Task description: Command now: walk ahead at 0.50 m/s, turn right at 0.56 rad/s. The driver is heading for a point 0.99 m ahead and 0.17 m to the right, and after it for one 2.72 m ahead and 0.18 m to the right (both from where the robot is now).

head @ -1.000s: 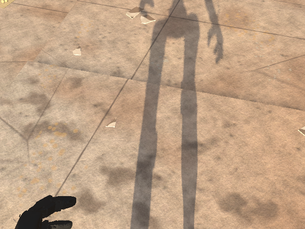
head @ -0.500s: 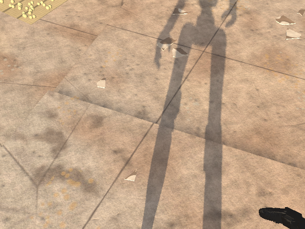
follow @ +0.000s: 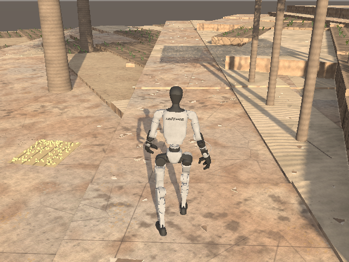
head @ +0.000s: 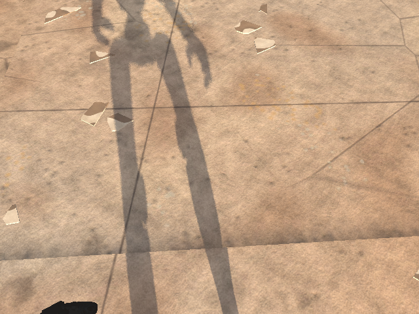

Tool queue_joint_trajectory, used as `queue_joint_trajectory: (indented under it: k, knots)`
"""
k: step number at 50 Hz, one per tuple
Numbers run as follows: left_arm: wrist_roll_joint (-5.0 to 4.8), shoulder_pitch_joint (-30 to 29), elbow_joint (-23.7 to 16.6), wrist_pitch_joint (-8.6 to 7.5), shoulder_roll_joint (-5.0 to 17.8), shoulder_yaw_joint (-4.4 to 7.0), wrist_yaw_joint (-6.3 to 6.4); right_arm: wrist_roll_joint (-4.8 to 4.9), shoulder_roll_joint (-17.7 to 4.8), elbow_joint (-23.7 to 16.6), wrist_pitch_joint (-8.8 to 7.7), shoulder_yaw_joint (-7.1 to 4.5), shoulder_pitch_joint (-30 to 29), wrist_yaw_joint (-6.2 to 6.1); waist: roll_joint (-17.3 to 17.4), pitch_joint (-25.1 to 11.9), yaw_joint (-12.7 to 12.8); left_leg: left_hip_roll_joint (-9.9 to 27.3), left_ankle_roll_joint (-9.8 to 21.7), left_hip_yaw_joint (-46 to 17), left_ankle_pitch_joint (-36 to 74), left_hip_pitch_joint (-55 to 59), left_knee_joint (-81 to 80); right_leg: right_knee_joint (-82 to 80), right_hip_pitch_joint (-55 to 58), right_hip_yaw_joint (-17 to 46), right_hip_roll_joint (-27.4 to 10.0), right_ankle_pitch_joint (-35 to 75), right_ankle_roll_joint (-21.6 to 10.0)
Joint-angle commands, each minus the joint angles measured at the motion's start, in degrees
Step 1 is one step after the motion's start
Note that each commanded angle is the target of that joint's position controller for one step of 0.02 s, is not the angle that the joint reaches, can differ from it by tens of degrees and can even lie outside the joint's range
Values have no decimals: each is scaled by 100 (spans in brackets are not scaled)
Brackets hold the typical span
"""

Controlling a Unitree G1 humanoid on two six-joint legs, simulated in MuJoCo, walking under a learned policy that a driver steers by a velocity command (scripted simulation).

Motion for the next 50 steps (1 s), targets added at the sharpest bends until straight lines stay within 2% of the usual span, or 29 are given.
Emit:
queue_joint_trajectory:
  k: [1, 2, 3, 4, 5, 6, 7, 11, 16, 19, 21, 23, 24, 25, 26, 27, 28, 29, 30, 32, 34, 36, 40, 43, 46, 47, 48, 49, 50]
  knots:
    - [-58, 2242, 178, 80, 1642, 672, 211, -160, -681, -521, -35, -83, -163, -53, -567, -1399, 1241, 702, 369, -235, 3213, -2203, 3864, -312, 3702, 1248, -357, 104, -745]
    - [-54, 1793, -62, -6, 2028, 666, 196, -216, -131, -863, -213, 101, 132, -6, -1548, -2053, 584, -620, 51, -1245, -877, -4418, 5731, -1367, 5088, 4781, -1595, -1284, -1943]
    - [-28, 1843, -141, -112, 1505, 516, 128, -9, -714, -925, -424, 6, -473, 79, -664, -2188, 1029, -348, 177, -2282, -695, -5011, 5987, -1957, 5077, 5036, -1736, -1666, -1788]
    - [13, 1710, -82, -203, 1221, 435, 121, 147, -787, -1067, -523, -8, -827, 117, -466, -1405, 970, -104, 322, -2205, -213, -5302, 5728, -1943, 4503, 4210, -1565, -1407, -1532]
    - [7, 1380, -87, -254, 1062, 379, 116, 54, -712, -1019, -565, 10, -848, 77, 78, -870, 679, 169, 366, -2196, 249, -5056, 5154, -1904, 3630, 3490, -1279, -715, -1293]
    - [31, 1043, -145, -273, 867, 324, 139, -112, -761, -956, -549, -32, -831, 35, 89, -696, 481, 342, 334, -2211, 534, -4657, 4627, -1910, 3006, 2982, -1055, -64, -1149]
    - [92, 870, -244, -272, 784, 281, 169, -162, -778, -915, -485, -56, -715, 47, -24, -612, 328, 418, 297, -2231, 735, -4316, 4431, -2019, 2603, 2717, -895, 360, -1114]
    - [60, 1055, -182, -292, 994, 338, 308, -246, -508, -1027, -291, 3, -915, 41, 4, -420, 299, 307, -61, -2023, 1374, -4151, 3391, -2221, 1913, 2110, -646, 1286, -1145]
    - [3, 1448, -2, -204, 1068, 361, 427, -185, -273, -1306, -336, 119, -1932, 119, -272, -205, 701, -98, -164, -1953, 3071, -3705, 1336, -2107, 1591, 1816, -265, 501, -712]
    - [-36, 1710, 133, -162, 1070, 370, 444, -121, -400, -1459, -412, 82, -2275, 203, -315, -162, 817, -225, -56, -2078, 3164, -3551, 815, -1831, 1849, 2205, -418, 247, -643]
    - [-35, 1750, 171, -121, 1024, 367, 469, -107, -527, -1476, -463, 27, -2230, 246, -418, -211, 748, -260, 66, -2180, 2805, -3465, 582, -1488, 2233, 2542, -552, 227, -579]
    - [-20, 1658, 161, -79, 1022, 383, 482, -85, -651, -1408, -512, -44, -1870, 245, -626, -273, 536, -276, 250, -2151, 2272, -3059, 492, -1151, 2394, 2799, -626, 477, -487]
    - [-16, 1563, 126, -67, 918, 347, 472, -104, -740, -1280, -538, -114, -1374, 211, -625, -477, 263, -290, 401, -2038, 2329, -2370, 247, -751, 2322, 2730, -442, 738, -360]
    - [34, 1521, 47, -77, 636, 240, 439, -201, -951, -1196, -569, -194, -682, 172, -380, -1128, -69, 246, 709, -2448, 2262, -1084, 373, 366, 1922, 2428, -136, 594, -171]
    - [13, 2054, -72, -103, 298, 137, 440, -300, -1403, -1123, -544, -307, 57, 129, 763, -2049, -64, 1490, 1386, -4267, 1533, 990, 302, 2256, 332, 1673, 597, -942, 247]
    - [-97, 2422, -142, -142, 443, 102, 446, -179, -1309, -949, -465, -307, 306, 192, 2109, -2314, 54, 2193, 1860, -6315, 3, 1600, -337, 3539, -1057, 1381, 652, -2746, 415]
    - [-135, 2079, -32, -126, 975, 229, 445, -102, -778, -1055, -425, -167, 17, 181, 1281, -1510, -65, 2016, 1630, -5846, -756, 974, -550, 4027, -1483, 1500, 276, -2316, 476]
    - [-73, 1565, -92, -102, 1081, 261, 443, -128, -587, -1067, -370, -104, -206, 163, 790, -907, -107, 1737, 1403, -4957, -324, 233, -596, 4056, -1450, 1268, 106, -1842, 500]
    - [-9, 1298, -157, -104, 975, 251, 438, -183, -497, -1022, -342, -56, -408, 173, 543, -490, -5, 1476, 1351, -4321, 390, -476, -727, 3818, -1292, 1188, -32, -1528, 510]
    - [-10, 1258, -174, -91, 745, 238, 393, -241, -355, -923, -366, 4, -575, 183, 703, -220, 225, 1112, 1308, -3521, 1228, -1228, -999, 3282, -839, 1166, -266, -1200, 473]
    - [-17, 1262, -168, -72, 523, 182, 367, -176, -372, -799, -419, -10, -521, 205, 730, -220, 286, 1054, 1447, -3137, 1650, -1391, -1204, 2846, -734, 1047, -309, -1140, 482]
    - [43, 965, -272, -92, 431, 125, 356, -133, -581, -684, -444, -67, -466, 202, 598, -150, 273, 1118, 1585, -2887, 2047, -1364, -1386, 2178, -886, 981, -387, -807, 524]
    - [65, 247, -407, -248, 302, 12, 240, -47, -816, -510, -364, -103, -345, 162, 477, -106, 54, 889, 1461, -2172, 2635, -1319, -1469, 639, -544, 620, -387, 411, 554]
    - [16, -228, -514, -314, 340, 8, 167, 4, -946, -314, -291, -117, 22, 161, 513, -94, -118, 929, 1394, -1998, 2755, -1184, -1382, 46, -170, 424, -223, 747, 558]
    - [10, -360, -605, -329, 523, 70, 111, 55, -1016, -174, -220, -136, 114, 146, 595, -64, 5, 1210, 1269, -2022, 3113, -731, -1053, -205, -88, 471, -187, 383, 337]
    - [13, -233, -566, -338, 604, 107, 103, 61, -1028, -170, -197, -133, 90, 138, 588, -160, 125, 1223, 1223, -1970, 3528, -690, -784, -243, 226, 368, -98, 271, 255]
    - [41, 194, -449, -344, 705, 176, 110, 82, -1056, -173, -172, -127, -15, 126, 583, -392, 427, 1107, 1112, -1805, 4288, -762, -233, -459, 914, 211, 53, 249, 132]
    - [62, 973, -182, -340, 941, 312, 141, 67, -940, -168, -159, -75, 23, 113, 455, -847, 786, 831, 963, -1580, 4742, -1053, 769, -612, 2046, 83, 195, 291, -33]
    - [97, 1912, -10, -317, 1371, 447, 212, -71, -684, -291, -179, 49, 48, 93, -106, -1514, 1154, 529, 714, -1341, 3482, -2073, 2444, -586, 3532, 1103, -715, 386, -405]
Keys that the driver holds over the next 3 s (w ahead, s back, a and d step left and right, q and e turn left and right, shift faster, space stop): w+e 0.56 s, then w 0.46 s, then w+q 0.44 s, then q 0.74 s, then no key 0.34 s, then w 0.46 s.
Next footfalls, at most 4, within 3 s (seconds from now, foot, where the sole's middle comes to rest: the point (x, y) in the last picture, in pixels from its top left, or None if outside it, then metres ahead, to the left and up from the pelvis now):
0.50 left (195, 302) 0.49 0.06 -0.76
0.98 right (301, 258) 0.61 -0.29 -0.76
1.54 left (250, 176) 0.97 -0.17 -0.80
2.00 right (293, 143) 1.13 -0.37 -0.80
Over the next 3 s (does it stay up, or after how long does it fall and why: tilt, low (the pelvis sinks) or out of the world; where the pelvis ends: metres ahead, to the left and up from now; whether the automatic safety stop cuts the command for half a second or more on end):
stays up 1.10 -0.22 -0.01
